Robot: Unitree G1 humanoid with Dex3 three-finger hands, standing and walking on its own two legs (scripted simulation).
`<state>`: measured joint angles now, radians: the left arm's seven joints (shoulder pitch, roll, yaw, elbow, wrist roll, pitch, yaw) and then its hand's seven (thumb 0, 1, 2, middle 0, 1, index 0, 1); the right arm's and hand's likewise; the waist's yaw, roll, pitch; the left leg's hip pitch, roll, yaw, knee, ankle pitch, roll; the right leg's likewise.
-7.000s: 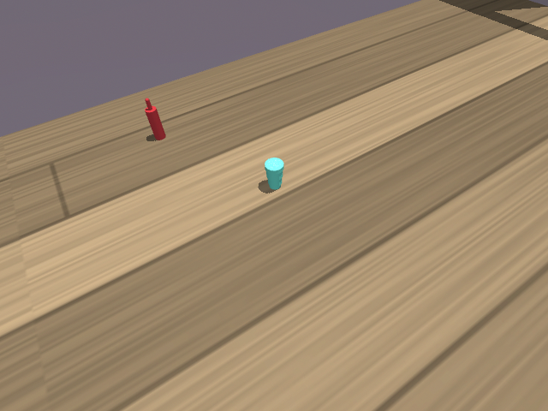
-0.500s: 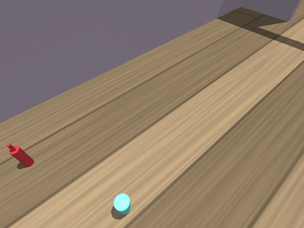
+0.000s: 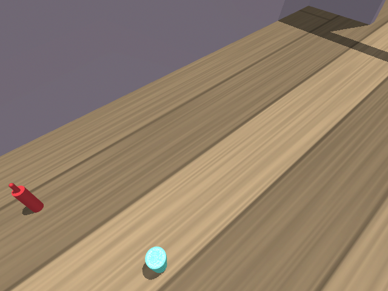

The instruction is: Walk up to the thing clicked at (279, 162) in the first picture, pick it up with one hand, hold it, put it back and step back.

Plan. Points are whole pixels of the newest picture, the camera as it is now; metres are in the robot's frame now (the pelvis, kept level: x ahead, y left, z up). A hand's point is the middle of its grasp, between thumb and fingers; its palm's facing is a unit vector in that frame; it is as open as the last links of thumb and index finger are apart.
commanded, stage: stand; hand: left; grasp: from the side
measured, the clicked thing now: (158, 262) +0.35 +0.22 -0.71
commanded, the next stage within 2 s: go down in 0.08 s
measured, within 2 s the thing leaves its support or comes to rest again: neither
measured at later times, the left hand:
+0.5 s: hand out of the picture +0.15 +0.26 -0.17, palm faces +0.02 -0.94 -0.35, open 12.3 cm
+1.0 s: hand out of the picture +0.14 +0.28 -0.20, palm faces +0.06 -0.94 -0.35, open 17.2 cm
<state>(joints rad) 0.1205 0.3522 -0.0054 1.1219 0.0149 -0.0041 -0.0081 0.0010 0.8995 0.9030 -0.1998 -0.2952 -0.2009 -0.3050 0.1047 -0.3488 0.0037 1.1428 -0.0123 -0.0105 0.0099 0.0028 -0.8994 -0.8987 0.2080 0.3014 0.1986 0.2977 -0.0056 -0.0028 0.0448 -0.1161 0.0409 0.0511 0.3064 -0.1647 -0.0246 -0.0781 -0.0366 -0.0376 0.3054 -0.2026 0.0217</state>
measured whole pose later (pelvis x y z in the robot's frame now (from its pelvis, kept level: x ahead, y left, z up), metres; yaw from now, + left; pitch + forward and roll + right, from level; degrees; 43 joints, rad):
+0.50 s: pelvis -0.01 +0.00 -0.02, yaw +0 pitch +7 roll +0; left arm -0.02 0.35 0.19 0.97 0.10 0.04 -0.03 0.00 0.26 0.49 -0.06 -0.27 -0.07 -0.26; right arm 0.25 -0.24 -0.02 0.75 0.03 -0.03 -0.02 0.00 -0.93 -0.91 0.21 0.30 0.20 0.30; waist -0.04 -0.01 0.01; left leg -0.44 0.05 0.03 0.60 -0.28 -0.02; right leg -0.40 -0.04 -0.04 0.59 -0.31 0.02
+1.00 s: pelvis -0.01 +0.01 -0.08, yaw +1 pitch +15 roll -2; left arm 0.24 0.35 0.25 0.49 0.06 0.19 -0.09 -0.01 -0.57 0.13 -0.09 -0.20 -0.09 -0.20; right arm 0.21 -0.24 -0.01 0.57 0.01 -0.13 -0.06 0.01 -0.84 -0.88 0.21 0.30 0.20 0.30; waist -0.04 0.00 -0.11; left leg -0.84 0.06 -0.01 1.06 -0.48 -0.02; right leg -0.77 -0.04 -0.06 1.02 -0.52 0.02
